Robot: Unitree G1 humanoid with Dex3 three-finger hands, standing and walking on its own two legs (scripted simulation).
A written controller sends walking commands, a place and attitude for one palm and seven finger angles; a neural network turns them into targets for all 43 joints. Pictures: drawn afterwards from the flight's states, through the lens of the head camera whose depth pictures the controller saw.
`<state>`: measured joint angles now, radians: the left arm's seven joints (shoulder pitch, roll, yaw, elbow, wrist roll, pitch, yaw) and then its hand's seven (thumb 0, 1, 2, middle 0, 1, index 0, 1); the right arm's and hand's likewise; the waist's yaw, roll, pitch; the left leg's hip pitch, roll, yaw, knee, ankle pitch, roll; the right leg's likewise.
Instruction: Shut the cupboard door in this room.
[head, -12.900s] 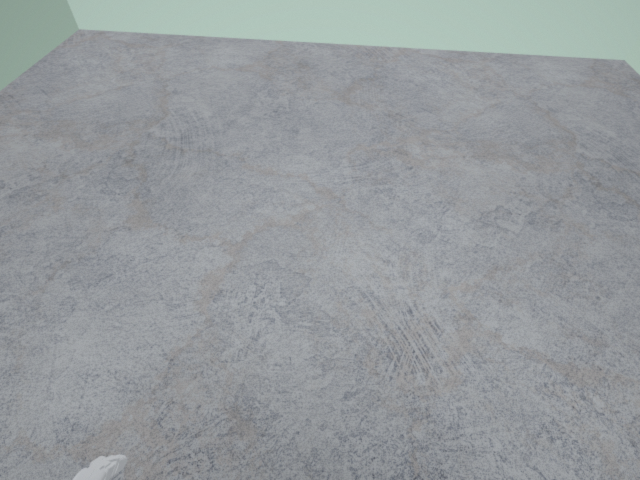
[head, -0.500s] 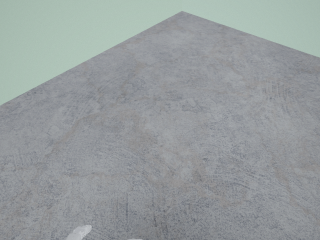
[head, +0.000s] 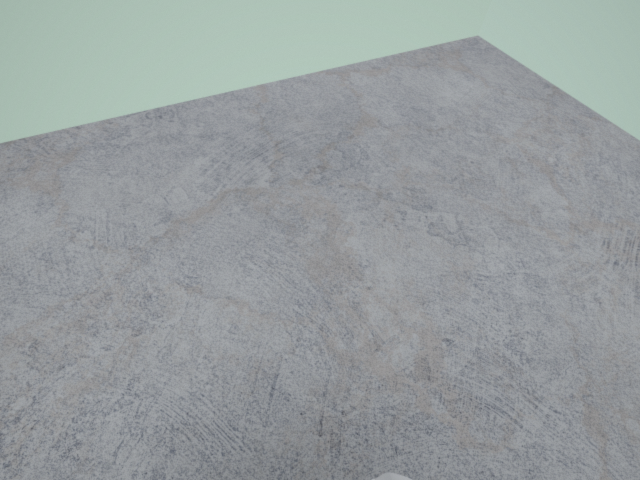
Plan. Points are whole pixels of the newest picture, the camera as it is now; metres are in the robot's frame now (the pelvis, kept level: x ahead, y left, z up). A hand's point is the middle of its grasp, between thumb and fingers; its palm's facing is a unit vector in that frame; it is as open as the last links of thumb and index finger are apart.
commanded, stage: turn or walk to find it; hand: left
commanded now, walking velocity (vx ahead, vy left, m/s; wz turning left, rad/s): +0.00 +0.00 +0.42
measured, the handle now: out of the picture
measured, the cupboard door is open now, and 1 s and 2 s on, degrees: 99 99 99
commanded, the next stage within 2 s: none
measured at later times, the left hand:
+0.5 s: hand out of the picture +0.02 +0.15 -0.13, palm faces +0.22 -0.93 -0.28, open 7.4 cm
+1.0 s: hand out of the picture -0.13 +0.19 -0.17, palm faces +0.47 -0.85 -0.24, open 7.4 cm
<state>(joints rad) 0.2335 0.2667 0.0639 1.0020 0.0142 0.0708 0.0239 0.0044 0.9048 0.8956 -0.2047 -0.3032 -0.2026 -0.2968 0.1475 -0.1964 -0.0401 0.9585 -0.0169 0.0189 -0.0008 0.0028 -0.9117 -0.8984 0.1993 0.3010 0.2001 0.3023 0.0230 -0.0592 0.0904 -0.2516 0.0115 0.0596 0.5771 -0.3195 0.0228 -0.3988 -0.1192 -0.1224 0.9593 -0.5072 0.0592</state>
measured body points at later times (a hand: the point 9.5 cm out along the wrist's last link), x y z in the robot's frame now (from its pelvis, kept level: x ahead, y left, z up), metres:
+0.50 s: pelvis -0.02 -0.05 +0.01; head +0.01 -0.09 +0.46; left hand +0.01 +0.20 -0.11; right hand +0.07 -0.30 -0.16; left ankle -0.07 +0.09 -0.64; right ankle +0.00 -0.13 -0.73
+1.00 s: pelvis -0.06 -0.02 +0.01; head -0.04 +0.02 +0.46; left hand -0.15 +0.24 -0.15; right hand +0.13 -0.20 -0.12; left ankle -0.11 +0.07 -0.73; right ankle -0.02 -0.15 -0.66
